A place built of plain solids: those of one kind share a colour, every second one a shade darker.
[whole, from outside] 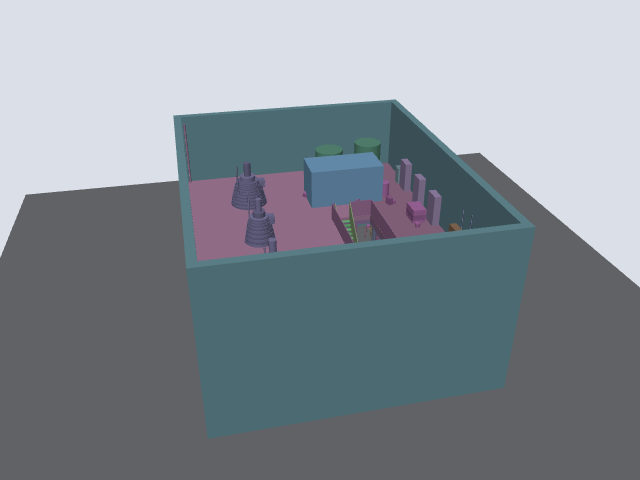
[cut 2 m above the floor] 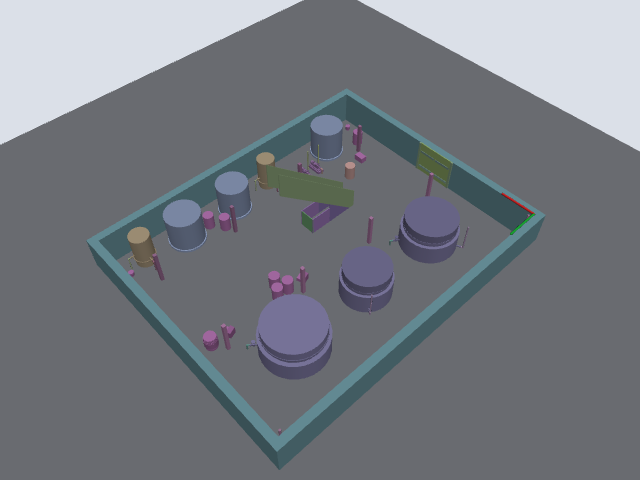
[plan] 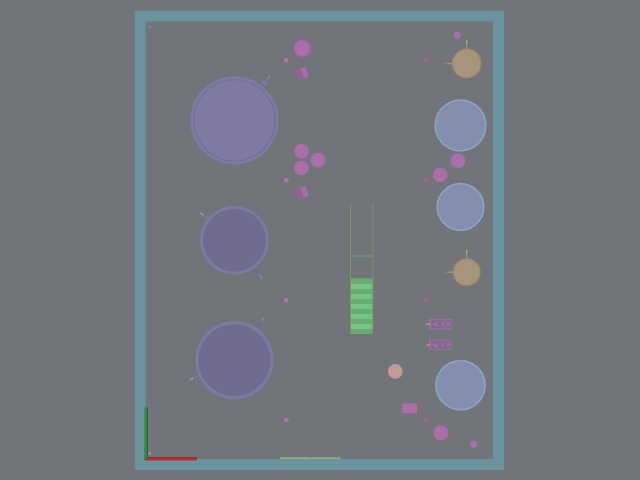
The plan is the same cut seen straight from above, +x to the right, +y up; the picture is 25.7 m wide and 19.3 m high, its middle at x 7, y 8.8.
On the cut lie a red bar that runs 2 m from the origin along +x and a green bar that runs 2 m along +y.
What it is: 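The still house of a malt distillery; one whitewashed hall 13.9 x 17.6 m, 9.3 m high, 3 copper pot stills in a row, an operating floor 4.86 m up, one steep steel stair free in the room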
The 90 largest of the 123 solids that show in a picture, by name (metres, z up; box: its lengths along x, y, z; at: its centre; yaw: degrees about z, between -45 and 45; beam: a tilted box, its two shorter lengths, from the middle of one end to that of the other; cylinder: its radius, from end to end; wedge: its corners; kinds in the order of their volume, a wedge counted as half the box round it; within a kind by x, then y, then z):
{
 "wall_1": {"box": [0.45, 18.48, 9.33], "at": [-0.23, 8.79, 4.62]},
 "wall_2": {"box": [14.85, 0.45, 9.33], "at": [6.97, -0.23, 4.62]},
 "wall_3": {"box": [14.85, 0.45, 9.33], "at": [6.97, 17.8, 4.62]},
 "wall_4": {"box": [0.45, 18.48, 9.33], "at": [14.18, 8.79, 4.62]},
 "still_1": {"cylinder": 1.58, "from": [3.56, 3.97, -0.05], "to": [3.56, 3.97, 1.19]},
 "still_2": {"cylinder": 1.46, "from": [3.56, 3.97, 1.33], "to": [3.56, 3.97, 1.5]},
 "still_3": {"cylinder": 1.45, "from": [3.56, 3.97, 1.5], "to": [3.56, 3.97, 3.51]},
 "still_4": {"cylinder": 0.19, "from": [3.56, 3.97, 6.66], "to": [3.56, 3.97, 7.56]},
 "still_5": {"cylinder": 1.38, "from": [3.56, 8.79, -0.05], "to": [3.56, 8.79, 1.26]},
 "still_6": {"cylinder": 1.23, "from": [3.56, 8.79, 1.25], "to": [3.56, 8.79, 1.41]},
 "still_7": {"cylinder": 1.27, "from": [3.56, 8.79, 1.41], "to": [3.56, 8.79, 1.5]},
 "still_8": {"cylinder": 1.27, "from": [3.56, 8.79, 1.5], "to": [3.56, 8.79, 3.51]},
 "still_9": {"cylinder": 0.85, "from": [3.56, 8.79, 4.86], "to": [3.56, 8.79, 4.99]},
 "still_10": {"cylinder": 0.83, "from": [3.56, 8.79, 4.99], "to": [3.56, 8.79, 5.12]},
 "still_11": {"cylinder": 0.8, "from": [3.56, 8.79, 5.12], "to": [3.56, 8.79, 5.26]},
 "still_12": {"cylinder": 0.78, "from": [3.56, 8.79, 5.26], "to": [3.56, 8.79, 5.39]},
 "still_13": {"cylinder": 0.76, "from": [3.56, 8.79, 5.39], "to": [3.56, 8.79, 5.51]},
 "still_14": {"cylinder": 0.73, "from": [3.56, 8.79, 5.51], "to": [3.56, 8.79, 5.64]},
 "still_15": {"cylinder": 0.71, "from": [3.56, 8.79, 5.64], "to": [3.56, 8.79, 5.75]},
 "still_16": {"cylinder": 0.69, "from": [3.56, 8.79, 5.75], "to": [3.56, 8.79, 5.87]},
 "still_17": {"cylinder": 0.66, "from": [3.56, 8.79, 5.87], "to": [3.56, 8.79, 5.96]},
 "still_18": {"cylinder": 0.64, "from": [3.56, 8.79, 5.96], "to": [3.56, 8.79, 6.05]},
 "still_19": {"cylinder": 0.34, "from": [3.56, 8.79, 6.36], "to": [3.56, 8.79, 6.66]},
 "still_20": {"cylinder": 0.16, "from": [3.56, 8.79, 6.66], "to": [3.56, 8.79, 7.39]},
 "still_21": {"cylinder": 1.78, "from": [3.56, 13.61, -0.05], "to": [3.56, 13.61, 1.18]},
 "still_22": {"cylinder": 1.66, "from": [3.56, 13.61, 1.43], "to": [3.56, 13.61, 1.5]},
 "still_23": {"cylinder": 1.62, "from": [3.56, 13.61, 1.5], "to": [3.56, 13.61, 3.51]},
 "still_24": {"cylinder": 1.09, "from": [3.56, 13.61, 4.86], "to": [3.56, 13.61, 4.96]},
 "still_25": {"cylinder": 1.07, "from": [3.56, 13.61, 4.96], "to": [3.56, 13.61, 5.07]},
 "still_26": {"cylinder": 1.04, "from": [3.56, 13.61, 5.07], "to": [3.56, 13.61, 5.18]},
 "still_27": {"cylinder": 1.02, "from": [3.56, 13.61, 5.18], "to": [3.56, 13.61, 5.28]},
 "still_28": {"cylinder": 1.0, "from": [3.56, 13.61, 5.28], "to": [3.56, 13.61, 5.38]},
 "still_29": {"cylinder": 0.97, "from": [3.56, 13.61, 5.38], "to": [3.56, 13.61, 5.48]},
 "still_30": {"cylinder": 0.95, "from": [3.56, 13.61, 5.48], "to": [3.56, 13.61, 5.58]},
 "still_31": {"cylinder": 0.93, "from": [3.56, 13.61, 5.58], "to": [3.56, 13.61, 5.68]},
 "still_32": {"cylinder": 0.88, "from": [3.56, 13.61, 5.77], "to": [3.56, 13.61, 5.86]},
 "still_33": {"cylinder": 0.44, "from": [3.56, 13.61, 6.36], "to": [3.56, 13.61, 6.66]},
 "still_34": {"cylinder": 0.21, "from": [3.56, 13.61, 6.66], "to": [3.56, 13.61, 7.48]},
 "upper_floor_1": {"box": [8.1, 17.6, 0.3], "at": [4.04, 8.79, 4.71]},
 "upper_floor_2": {"box": [2.33, 7.34, 0.3], "at": [9.24, 13.92, 4.71]},
 "upper_floor_3": {"box": [3.56, 17.6, 0.3], "at": [12.18, 8.79, 4.71]},
 "sample_room_1": {"box": [4.5, 2.3, 2.4], "at": [9.43, 13.06, 6.01]},
 "receiver_1": {"cylinder": 1.02, "from": [12.65, 2.96, -0.05], "to": [12.65, 2.96, 0.14]},
 "receiver_2": {"cylinder": 0.96, "from": [12.65, 2.96, 0.14], "to": [12.65, 2.96, 2.4]},
 "receiver_3": {"cylinder": 0.97, "from": [12.65, 10.13, -0.05], "to": [12.65, 10.13, 0.14]},
 "receiver_4": {"cylinder": 0.91, "from": [12.65, 10.13, 0.14], "to": [12.65, 10.13, 2.14]},
 "receiver_5": {"cylinder": 1.05, "from": [12.65, 13.41, -0.05], "to": [12.65, 13.41, 0.14]},
 "receiver_6": {"cylinder": 0.99, "from": [12.65, 13.41, 0.14], "to": [12.65, 13.41, 2.33]},
 "charger_1": {"cylinder": 0.9, "from": [9.34, 16.38, 5.0], "to": [9.34, 16.38, 6.75]},
 "charger_2": {"cylinder": 0.87, "from": [12.0, 16.38, 5.0], "to": [12.0, 16.38, 7.02]},
 "condenser_1": {"cylinder": 0.51, "from": [12.9, 7.51, -0.05], "to": [12.9, 7.51, 0.45]},
 "condenser_2": {"cylinder": 0.52, "from": [12.9, 7.51, 0.5], "to": [12.9, 7.51, 3.26]},
 "condenser_3": {"cylinder": 0.55, "from": [12.9, 15.9, -0.05], "to": [12.9, 15.9, 0.45]},
 "condenser_4": {"cylinder": 0.56, "from": [12.9, 15.9, 0.5], "to": [12.9, 15.9, 3.26]},
 "piece_1": {"cylinder": 0.29, "from": [6.25, 11.7, -0.05], "to": [6.25, 11.7, 0.88]},
 "piece_2": {"cylinder": 0.29, "from": [6.26, 12.37, -0.05], "to": [6.26, 12.37, 0.88]},
 "piece_3": {"cylinder": 0.35, "from": [6.28, 16.51, 0.24], "to": [6.28, 16.51, 0.64]},
 "piece_4": {"cylinder": 0.29, "from": [6.92, 12.01, -0.05], "to": [6.92, 12.01, 0.88]},
 "piece_5": {"box": [0.59, 0.39, 0.41], "at": [10.6, 2.03, 0.15]},
 "piece_6": {"cylinder": 0.29, "from": [11.83, 11.42, -0.05], "to": [11.83, 11.42, 0.88]},
 "piece_7": {"cylinder": 0.29, "from": [11.85, 1.04, -0.05], "to": [11.85, 1.04, 0.88]},
 "piece_8": {"cylinder": 0.29, "from": [12.06, 12.7, 4.81], "to": [12.06, 12.7, 5.74]},
 "piece_9": {"cylinder": 0.29, "from": [12.54, 11.99, -0.05], "to": [12.54, 11.99, 0.88]},
 "piece_10": {"box": [0.8, 1.2, 0.19], "at": [12.89, 9.26, 4.91]},
 "piece_11": {"box": [0.77, 1.16, 0.33], "at": [12.89, 9.26, 5.17]},
 "piece_12": {"box": [0.77, 1.16, 0.33], "at": [12.89, 9.26, 5.5]},
 "cabinet_1": {"box": [0.42, 0.96, 1.9], "at": [13.68, 8.57, 5.76]},
 "cabinet_2": {"box": [0.42, 0.87, 1.9], "at": [13.68, 10.96, 5.76]},
 "cabinet_3": {"box": [0.42, 0.95, 1.9], "at": [13.68, 13.36, 5.76]},
 "stair_rail_1": {"wedge": [[8.21, 5.02, -0.29], [8.21, 5.02, 1.15], [8.21, 10.27, 4.41], [8.21, 10.27, 5.85], [8.25, 5.02, -0.29], [8.25, 5.02, 1.15], [8.25, 10.27, 4.41], [8.25, 10.27, 5.85]]},
 "stair_rail_2": {"wedge": [[9.1, 5.02, -0.29], [9.1, 5.02, 1.15], [9.1, 10.27, 4.41], [9.1, 10.27, 5.85], [9.14, 5.02, -0.29], [9.14, 5.02, 1.15], [9.14, 10.27, 4.41], [9.14, 10.27, 5.85]]},
 "column_1": {"box": [0.18, 0.18, 4.25], "at": [5.64, 1.56, 2.08]},
 "column_2": {"box": [0.18, 0.18, 4.25], "at": [5.64, 6.38, 2.08]},
 "column_3": {"box": [0.18, 0.18, 4.25], "at": [5.64, 11.2, 2.08]},
 "column_4": {"box": [0.18, 0.18, 4.25], "at": [5.64, 16.02, 2.08]},
 "column_5": {"box": [0.18, 0.18, 4.25], "at": [11.24, 1.56, 2.08]},
 "column_6": {"box": [0.18, 0.18, 4.25], "at": [11.24, 6.38, 2.08]},
 "column_7": {"box": [0.18, 0.18, 4.25], "at": [11.24, 11.2, 2.08]},
 "column_8": {"box": [0.18, 0.18, 4.25], "at": [11.24, 16.02, 2.08]},
 "well_rail_1": {"box": [0.04, 5.47, 1.05], "at": [8.05, 7.58, 5.33]},
 "well_rail_2": {"box": [0.04, 5.47, 1.05], "at": [10.44, 7.58, 5.33]},
 "safe_1": {"box": [0.39, 1.98, 0.57], "at": [13.62, 4.82, 5.95]},
 "loading_door_leaves_1": {"box": [2.2, 0.07, 2.75], "at": [6.61, 0.01, 1.32]},
 "well_trimmer_1": {"box": [2.59, 0.14, 0.27], "at": [9.24, 10.32, 4.43]},
 "well_trimmer_2": {"box": [0.14, 5.33, 0.27], "at": [10.47, 7.58, 4.43]},
 "foot_1": {"cylinder": 0.29, "from": [10.03, 3.52, -0.05], "to": [10.03, 3.52, 0.88]},
 "desk_1": {"box": [0.4, 0.56, 1.08], "at": [13.66, 14.35, 5.35]},
 "pump_1": {"box": [0.9, 0.42, 0.22], "at": [11.84, 4.58, 0.06]},
 "pump_2": {"box": [0.9, 0.42, 0.19], "at": [11.84, 5.41, 0.05]},
 "riser_1": {"cylinder": 0.06, "from": [0.16, 17.36, -0.05], "to": [0.16, 17.36, 8.88]}
}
